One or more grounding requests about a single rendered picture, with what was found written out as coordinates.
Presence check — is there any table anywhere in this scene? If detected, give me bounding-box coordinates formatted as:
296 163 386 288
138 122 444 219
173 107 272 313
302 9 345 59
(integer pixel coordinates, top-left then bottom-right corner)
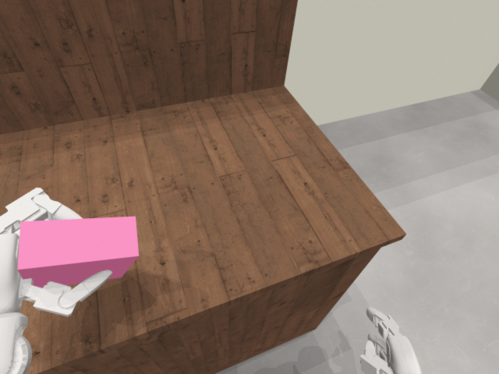
0 0 407 374

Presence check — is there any left robot hand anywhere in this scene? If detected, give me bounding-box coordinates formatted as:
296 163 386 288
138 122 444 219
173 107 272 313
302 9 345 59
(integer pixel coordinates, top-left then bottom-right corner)
0 188 112 317

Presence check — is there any right robot hand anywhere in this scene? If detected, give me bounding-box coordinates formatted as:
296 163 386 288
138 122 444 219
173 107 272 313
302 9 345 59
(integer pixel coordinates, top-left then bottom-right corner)
360 307 422 374

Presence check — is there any robot left forearm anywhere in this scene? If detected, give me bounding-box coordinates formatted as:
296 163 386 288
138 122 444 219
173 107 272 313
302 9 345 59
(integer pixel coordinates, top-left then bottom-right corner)
0 312 32 374

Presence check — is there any sponge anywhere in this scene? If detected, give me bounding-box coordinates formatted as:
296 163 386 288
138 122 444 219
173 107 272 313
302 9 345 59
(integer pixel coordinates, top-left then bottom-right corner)
17 217 139 288

